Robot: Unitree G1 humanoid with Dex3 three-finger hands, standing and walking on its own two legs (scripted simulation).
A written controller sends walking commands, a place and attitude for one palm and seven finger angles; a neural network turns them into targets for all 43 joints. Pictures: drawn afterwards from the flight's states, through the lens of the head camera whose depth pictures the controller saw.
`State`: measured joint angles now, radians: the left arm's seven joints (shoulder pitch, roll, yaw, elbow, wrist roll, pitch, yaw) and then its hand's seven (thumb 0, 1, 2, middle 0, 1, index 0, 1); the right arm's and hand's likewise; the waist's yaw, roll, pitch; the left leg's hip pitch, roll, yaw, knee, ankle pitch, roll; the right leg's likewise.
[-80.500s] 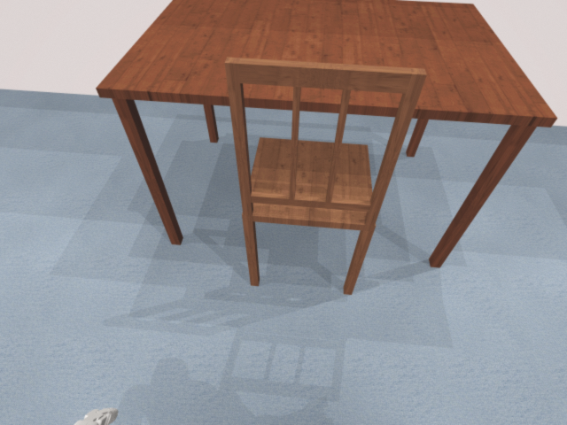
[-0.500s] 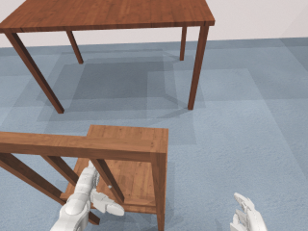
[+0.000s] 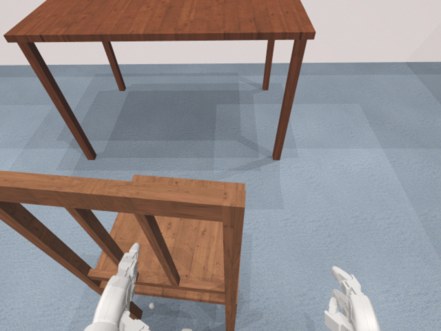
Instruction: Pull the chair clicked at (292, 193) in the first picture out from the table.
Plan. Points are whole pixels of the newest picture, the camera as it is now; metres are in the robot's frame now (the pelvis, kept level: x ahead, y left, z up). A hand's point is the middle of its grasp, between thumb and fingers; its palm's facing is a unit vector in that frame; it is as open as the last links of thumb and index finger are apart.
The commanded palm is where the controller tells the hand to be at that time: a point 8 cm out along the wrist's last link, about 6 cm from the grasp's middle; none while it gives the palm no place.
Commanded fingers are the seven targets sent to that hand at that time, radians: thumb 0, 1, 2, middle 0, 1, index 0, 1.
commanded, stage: draw the fingers out of the gap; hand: left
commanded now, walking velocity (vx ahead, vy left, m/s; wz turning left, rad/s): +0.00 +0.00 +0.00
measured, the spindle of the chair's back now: (111, 248) +0.28 +0.23 -0.02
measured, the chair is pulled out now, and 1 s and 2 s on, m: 0.70 0.70 0.70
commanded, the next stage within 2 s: draw the hand back to the body in 0.26 s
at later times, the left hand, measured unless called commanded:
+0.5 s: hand out of the picture +0.14 +0.13 +0.01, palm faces +0.06 -1.00 -0.06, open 17.5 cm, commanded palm +0.10 +0.19 +0.03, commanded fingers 0.00 -0.55 0.20 0.00 0.00 0.00 0.00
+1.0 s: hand (78, 301) +0.16 +0.19 +0.10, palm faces +0.17 -0.94 -0.28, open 16.8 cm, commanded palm +0.12 +0.25 +0.12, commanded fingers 0.00 -0.12 0.41 -0.06 -0.09 -0.06 -0.09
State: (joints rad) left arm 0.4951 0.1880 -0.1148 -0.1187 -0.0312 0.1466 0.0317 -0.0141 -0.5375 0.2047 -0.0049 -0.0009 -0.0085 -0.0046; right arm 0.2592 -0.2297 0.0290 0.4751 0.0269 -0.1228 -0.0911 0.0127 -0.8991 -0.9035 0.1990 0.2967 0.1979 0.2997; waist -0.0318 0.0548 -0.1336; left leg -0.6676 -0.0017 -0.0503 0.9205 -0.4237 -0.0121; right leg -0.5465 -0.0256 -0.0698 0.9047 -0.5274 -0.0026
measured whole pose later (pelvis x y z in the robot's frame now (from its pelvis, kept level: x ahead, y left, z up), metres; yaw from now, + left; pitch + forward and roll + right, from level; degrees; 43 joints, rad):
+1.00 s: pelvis -0.01 +0.00 +0.01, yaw +0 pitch +5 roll -2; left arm 0.68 0.28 0.10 -0.42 -0.10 -0.11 0.03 -0.02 -0.41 0.27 -0.02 -0.03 -0.02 -0.03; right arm 0.24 -0.20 0.02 0.53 0.06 -0.12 -0.14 0.01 -0.90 -0.90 0.20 0.30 0.20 0.30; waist 0.04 0.08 -0.12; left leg -0.57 0.02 -0.06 0.89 -0.42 -0.01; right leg -0.44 -0.01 -0.07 0.85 -0.50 0.00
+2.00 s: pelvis +0.01 +0.00 +0.05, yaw -2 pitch -4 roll +0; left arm 0.49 0.35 0.34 -0.40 -0.07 -0.05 0.12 0.01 0.88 0.90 -0.18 -0.29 -0.21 -0.30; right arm 0.18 -0.24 0.01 0.65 0.02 -0.06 -0.10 0.01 -0.90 -0.90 0.20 0.30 0.20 0.30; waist 0.05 0.08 0.03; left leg -0.13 0.02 -0.01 0.45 -0.24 -0.01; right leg -0.02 -0.01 -0.04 0.40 -0.30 0.00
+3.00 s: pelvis -0.09 +0.03 +0.04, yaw -1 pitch +2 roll -3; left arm 0.56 0.47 0.47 -0.58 -0.07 -0.19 0.16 0.01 0.89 0.90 -0.21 -0.30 -0.21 -0.31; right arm 0.20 -0.18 0.03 0.58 0.01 -0.11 -0.09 0.01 -0.90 -0.90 0.20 0.30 0.20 0.30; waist 0.00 0.00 0.03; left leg -0.48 0.01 -0.04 0.55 -0.10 0.03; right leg -0.25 0.01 -0.03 0.60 -0.40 0.00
